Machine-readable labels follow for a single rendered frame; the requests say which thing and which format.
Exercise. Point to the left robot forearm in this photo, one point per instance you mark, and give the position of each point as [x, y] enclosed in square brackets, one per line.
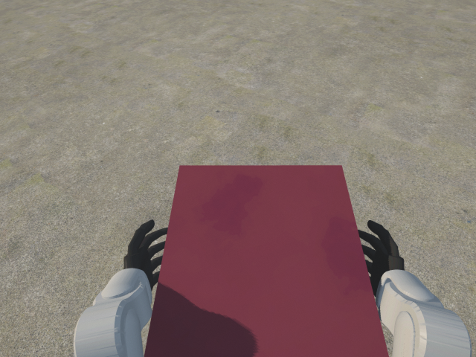
[112, 326]

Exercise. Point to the carton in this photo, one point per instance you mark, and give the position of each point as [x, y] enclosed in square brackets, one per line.
[263, 261]

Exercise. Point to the right robot hand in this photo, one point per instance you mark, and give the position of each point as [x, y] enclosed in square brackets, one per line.
[385, 257]

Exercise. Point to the left robot hand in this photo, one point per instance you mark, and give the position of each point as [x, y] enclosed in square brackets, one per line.
[139, 253]

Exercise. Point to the right robot forearm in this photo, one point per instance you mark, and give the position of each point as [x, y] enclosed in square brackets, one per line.
[420, 325]

